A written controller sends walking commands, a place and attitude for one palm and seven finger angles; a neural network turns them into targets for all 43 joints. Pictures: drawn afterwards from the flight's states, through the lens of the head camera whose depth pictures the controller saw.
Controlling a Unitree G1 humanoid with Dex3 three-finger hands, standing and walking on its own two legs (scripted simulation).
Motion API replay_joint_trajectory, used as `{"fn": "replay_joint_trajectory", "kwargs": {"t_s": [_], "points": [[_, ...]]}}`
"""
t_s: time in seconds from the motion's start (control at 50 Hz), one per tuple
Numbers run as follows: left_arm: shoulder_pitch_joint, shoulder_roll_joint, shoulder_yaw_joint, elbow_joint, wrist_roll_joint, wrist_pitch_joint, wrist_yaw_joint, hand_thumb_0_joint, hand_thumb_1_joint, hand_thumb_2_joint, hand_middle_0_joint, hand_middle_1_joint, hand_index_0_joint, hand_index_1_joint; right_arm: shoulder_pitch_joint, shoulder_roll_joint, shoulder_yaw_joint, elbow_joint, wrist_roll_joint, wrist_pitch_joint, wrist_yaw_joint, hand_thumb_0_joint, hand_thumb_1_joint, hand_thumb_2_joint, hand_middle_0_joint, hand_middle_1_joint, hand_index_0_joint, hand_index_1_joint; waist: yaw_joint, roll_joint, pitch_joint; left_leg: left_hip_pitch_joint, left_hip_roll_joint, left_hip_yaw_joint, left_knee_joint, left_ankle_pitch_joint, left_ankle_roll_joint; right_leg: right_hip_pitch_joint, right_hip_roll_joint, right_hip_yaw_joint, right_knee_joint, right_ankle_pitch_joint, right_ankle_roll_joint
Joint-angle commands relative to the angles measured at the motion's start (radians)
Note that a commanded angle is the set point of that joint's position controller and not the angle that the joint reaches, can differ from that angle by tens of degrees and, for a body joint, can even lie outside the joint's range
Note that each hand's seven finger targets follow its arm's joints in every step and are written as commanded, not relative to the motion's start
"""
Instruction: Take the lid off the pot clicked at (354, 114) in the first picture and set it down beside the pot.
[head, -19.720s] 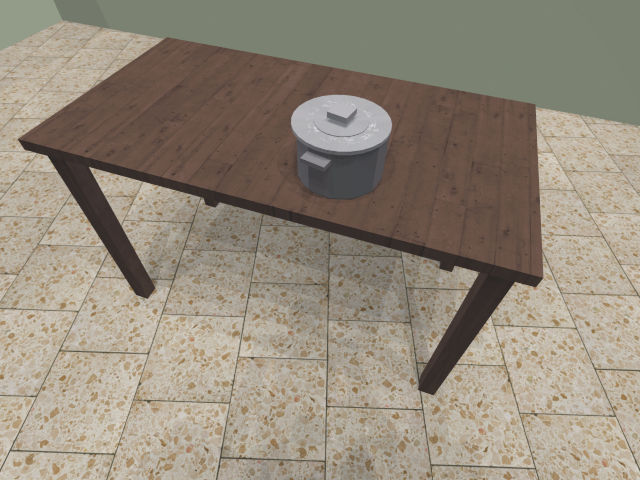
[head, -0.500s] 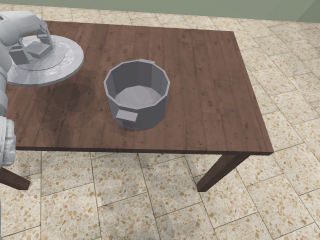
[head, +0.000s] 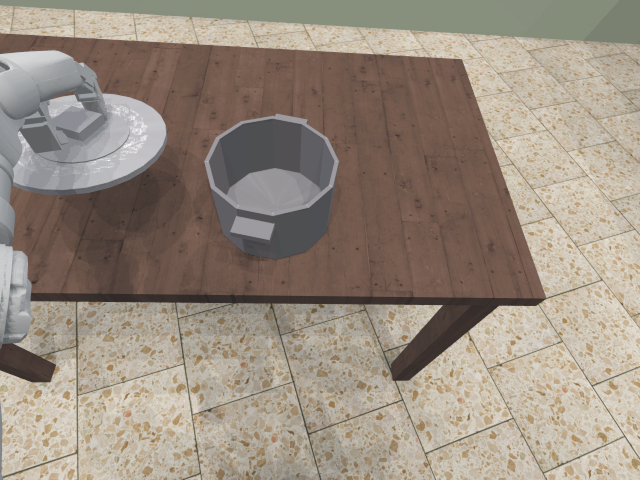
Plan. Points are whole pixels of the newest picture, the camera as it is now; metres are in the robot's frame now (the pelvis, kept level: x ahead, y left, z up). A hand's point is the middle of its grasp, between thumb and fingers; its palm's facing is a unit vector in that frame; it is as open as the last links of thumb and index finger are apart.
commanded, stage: lower the lid onto the table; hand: left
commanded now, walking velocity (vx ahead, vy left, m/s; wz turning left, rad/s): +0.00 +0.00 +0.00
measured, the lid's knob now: (77, 123) +0.53 +0.28 +0.11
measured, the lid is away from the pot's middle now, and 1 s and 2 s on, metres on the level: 0.23 0.24 0.23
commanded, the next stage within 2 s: none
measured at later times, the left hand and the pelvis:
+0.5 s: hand (72, 149) +0.49 +0.28 +0.10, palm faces -0.47 -0.07 -0.88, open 7.7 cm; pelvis +0.00 +0.00 +0.00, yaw -1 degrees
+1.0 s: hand (76, 168) +0.49 +0.29 +0.07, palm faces -0.50 -0.08 -0.86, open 7.7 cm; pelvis +0.00 +0.00 -0.01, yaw -2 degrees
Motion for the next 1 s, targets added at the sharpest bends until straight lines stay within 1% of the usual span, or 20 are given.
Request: {"fn": "replay_joint_trajectory", "kwargs": {"t_s": [0.0, 0.08, 0.16, 0.24, 0.28, 0.32, 0.36, 0.4, 0.46, 0.48, 0.5, 0.56, 0.58, 0.64, 0.7, 0.76, 0.8, 0.84, 0.86, 0.98], "points": [[-0.543, 0.253, 0.077, -0.178, 0.0, -0.002, 0.067, 0.0, 0.703, 0.991, -0.97, -1.185, -0.692, -1.036, 0.133, -0.198, -0.069, -0.041, -0.005, -0.009, -0.013, 0.0, -0.9, -0.9, 0.2, 0.3, 0.2, 0.3, -0.012, 0.137, -0.447, 0.521, 0.05, -0.112, 0.023, 0.601, -0.041, -0.09, 0.059, -0.014, -0.017, 0.258, -0.053], [-0.554, 0.267, 0.09, -0.198, 0.02, -0.012, 0.084, 0.0, 0.703, 0.991, -0.97, -1.185, -0.692, -1.036, 0.138, -0.196, -0.069, -0.042, -0.009, -0.008, -0.014, 0.0, -0.9, -0.9, 0.2, 0.3, 0.2, 0.3, -0.008, 0.158, -0.452, 0.525, 0.057, -0.12, 0.03, 0.596, -0.049, -0.101, 0.061, -0.015, -0.013, 0.241, -0.058], [-0.579, 0.211, 0.051, -0.214, 0.005, -0.012, 0.085, 0.0, 0.703, 0.991, -0.97, -1.185, -0.692, -1.036, 0.147, -0.198, -0.075, -0.044, -0.009, -0.013, -0.018, 0.0, -0.9, -0.9, 0.2, 0.3, 0.2, 0.3, -0.017, 0.16, -0.478, 0.545, 0.06, -0.124, 0.026, 0.593, -0.053, -0.124, 0.058, -0.016, -0.014, 0.224, -0.059], [-0.57, 0.274, 0.088, -0.175, 0.005, -0.014, 0.097, 0.0, 0.703, 0.991, -0.97, -1.185, -0.692, -1.036, 0.166, -0.205, -0.069, -0.031, -0.004, -0.019, -0.03, 0.0, -0.9, -0.9, 0.2, 0.3, 0.2, 0.3, -0.024, 0.103, -0.48, 0.483, 0.052, -0.104, 0.019, 0.458, -0.03, -0.085, 0.057, -0.008, -0.01, 0.218, -0.053], [-0.582, 0.293, 0.098, -0.194, 0.02, -0.025, 0.107, 0.0, 0.703, 0.991, -0.97, -1.185, -0.692, -1.036, 0.169, -0.204, -0.066, -0.033, -0.007, -0.019, -0.036, 0.0, -0.9, -0.9, 0.2, 0.3, 0.2, 0.3, -0.023, 0.13, -0.491, 0.497, 0.056, -0.11, 0.024, 0.493, -0.039, -0.095, 0.059, -0.009, -0.003, 0.225, -0.057], [-0.567, 0.245, 0.063, -0.157, 0.026, -0.024, 0.113, 0.0, 0.703, 0.991, -0.97, -1.185, -0.692, -1.036, 0.18, -0.2, -0.066, -0.022, -0.006, -0.028, -0.037, 0.0, -0.9, -0.9, 0.2, 0.3, 0.2, 0.3, -0.029, 0.16, -0.458, 0.506, 0.06, -0.113, 0.028, 0.504, -0.046, -0.139, 0.063, -0.012, -0.005, 0.201, -0.057], [-0.545, 0.32, 0.118, -0.166, 0.03, -0.036, 0.121, 0.0, 0.703, 0.991, -0.97, -1.185, -0.692, -1.036, 0.18, -0.204, -0.061, -0.029, -0.007, -0.03, -0.039, 0.0, -0.9, -0.9, 0.2, 0.3, 0.2, 0.3, -0.011, 0.187, -0.467, 0.496, 0.062, -0.108, 0.032, 0.542, -0.051, -0.119, 0.059, -0.01, 0.002, 0.22, -0.063], [-0.548, 0.294, 0.104, -0.157, 0.034, -0.032, 0.124, 0.0, 0.703, 0.991, -0.97, -1.185, -0.692, -1.036, 0.184, -0.201, -0.063, -0.029, -0.008, -0.028, -0.04, 0.0, -0.9, -0.9, 0.2, 0.3, 0.2, 0.3, -0.02, 0.186, -0.475, 0.503, 0.062, -0.112, 0.038, 0.56, -0.055, -0.131, 0.063, -0.012, 0.009, 0.226, -0.06], [-0.494, 0.227, 0.062, -0.091, 0.02, -0.024, 0.114, 0.0, 0.703, 0.991, -0.97, -1.185, -0.692, -1.036, 0.194, -0.205, -0.064, -0.021, -0.003, -0.032, -0.037, 0.0, -0.9, -0.9, 0.2, 0.3, 0.2, 0.3, -0.027, 0.135, -0.422, 0.466, 0.065, -0.106, 0.042, 0.538, -0.048, -0.163, 0.063, -0.016, 0.007, 0.216, -0.057], [-0.51, 0.296, 0.11, -0.108, 0.029, -0.024, 0.118, 0.0, 0.703, 0.991, -0.97, -1.185, -0.692, -1.036, 0.198, -0.21, -0.064, -0.019, -0.007, -0.028, -0.036, 0.0, -0.9, -0.9, 0.2, 0.3, 0.2, 0.3, -0.022, 0.123, -0.446, 0.457, 0.065, -0.106, 0.046, 0.507, -0.044, -0.141, 0.065, -0.012, 0.011, 0.213, -0.054], [-0.514, 0.274, 0.087, -0.1, 0.033, -0.021, 0.117, 0.0, 0.703, 0.991, -0.97, -1.185, -0.692, -1.036, 0.199, -0.208, -0.064, -0.025, -0.003, -0.026, -0.038, 0.0, -0.9, -0.9, 0.2, 0.3, 0.2, 0.3, -0.029, 0.123, -0.455, 0.455, 0.059, -0.103, 0.048, 0.505, -0.043, -0.143, 0.067, -0.01, 0.016, 0.217, -0.055], [-0.541, 0.252, 0.07, -0.149, 0.03, -0.036, 0.114, 0.0, 0.703, 0.991, -0.97, -1.185, -0.692, -1.036, 0.208, -0.208, -0.069, -0.019, -0.008, -0.027, -0.043, 0.0, -0.9, -0.9, 0.2, 0.3, 0.2, 0.3, -0.032, 0.159, -0.493, 0.485, 0.063, -0.101, 0.063, 0.574, -0.047, -0.155, 0.066, -0.011, 0.023, 0.243, -0.056], [-0.55, 0.322, 0.126, -0.178, 0.035, -0.042, 0.119, 0.0, 0.703, 0.991, -0.97, -1.185, -0.692, -1.036, 0.217, -0.209, -0.072, -0.014, -0.013, -0.025, -0.042, 0.0, -0.9, -0.9, 0.2, 0.3, 0.2, 0.3, -0.026, 0.161, -0.524, 0.504, 0.067, -0.105, 0.073, 0.593, -0.044, -0.138, 0.068, -0.006, 0.025, 0.255, -0.052], [-0.501, 0.313, 0.12, -0.129, 0.032, -0.051, 0.12, 0.0, 0.703, 0.991, -0.97, -1.185, -0.692, -1.036, 0.219, -0.203, -0.066, -0.018, -0.01, -0.024, -0.048, 0.0, -0.9, -0.9, 0.2, 0.3, 0.2, 0.3, -0.032, 0.167, -0.498, 0.476, 0.062, -0.094, 0.078, 0.582, -0.044, -0.148, 0.071, -0.008, 0.031, 0.251, -0.051], [-0.532, 0.329, 0.136, -0.198, 0.041, -0.06, 0.128, 0.0, 0.703, 0.991, -0.97, -1.185, -0.692, -1.036, 0.222, -0.202, -0.071, -0.021, -0.016, -0.016, -0.044, 0.0, -0.9, -0.9, 0.2, 0.3, 0.2, 0.3, -0.022, 0.245, -0.537, 0.543, 0.071, -0.112, 0.087, 0.705, -0.064, -0.175, 0.075, -0.008, 0.036, 0.258, -0.056], [-0.479, 0.285, 0.124, -0.165, 0.033, -0.061, 0.127, 0.0, 0.703, 0.991, -0.97, -1.185, -0.692, -1.036, 0.227, -0.197, -0.074, -0.016, -0.019, -0.016, -0.038, 0.0, -0.9, -0.9, 0.2, 0.3, 0.2, 0.3, -0.021, 0.222, -0.509, 0.548, 0.079, -0.117, 0.099, 0.761, -0.067, -0.209, 0.077, -0.015, 0.038, 0.253, -0.055], [-0.434, 0.343, 0.168, -0.123, 0.036, -0.056, 0.131, 0.0, 0.703, 0.991, -0.97, -1.185, -0.692, -1.036, 0.221, -0.202, -0.068, -0.023, -0.017, -0.005, -0.039, 0.0, -0.9, -0.9, 0.2, 0.3, 0.2, 0.3, -0.016, 0.155, -0.507, 0.481, 0.069, -0.106, 0.099, 0.681, -0.057, -0.167, 0.076, -0.012, 0.045, 0.26, -0.051], [-0.444, 0.302, 0.138, -0.136, 0.029, -0.05, 0.131, 0.0, 0.703, 0.991, -0.97, -1.185, -0.692, -1.036, 0.217, -0.201, -0.072, -0.023, -0.015, -0.003, -0.037, 0.0, -0.9, -0.9, 0.2, 0.3, 0.2, 0.3, -0.021, 0.155, -0.501, 0.465, 0.064, -0.096, 0.096, 0.639, -0.049, -0.164, 0.073, -0.011, 0.039, 0.264, -0.052], [-0.445, 0.279, 0.124, -0.158, 0.028, -0.055, 0.129, 0.0, 0.703, 0.991, -0.97, -1.185, -0.692, -1.036, 0.212, -0.2, -0.074, -0.026, -0.015, -0.001, -0.035, 0.0, -0.9, -0.9, 0.2, 0.3, 0.2, 0.3, -0.015, 0.184, -0.511, 0.487, 0.067, -0.098, 0.099, 0.693, -0.056, -0.179, 0.072, -0.011, 0.043, 0.274, -0.054], [-0.424, 0.311, 0.139, -0.131, 0.028, -0.066, 0.13, 0.0, 0.703, 0.991, -0.97, -1.185, -0.692, -1.036, 0.206, -0.203, -0.067, -0.026, -0.011, 0.011, -0.042, 0.0, -0.9, -0.9, 0.2, 0.3, 0.2, 0.3, -0.028, 0.143, -0.483, 0.435, 0.065, -0.089, 0.11, 0.585, -0.044, -0.19, 0.072, -0.009, 0.054, 0.238, -0.05]]}}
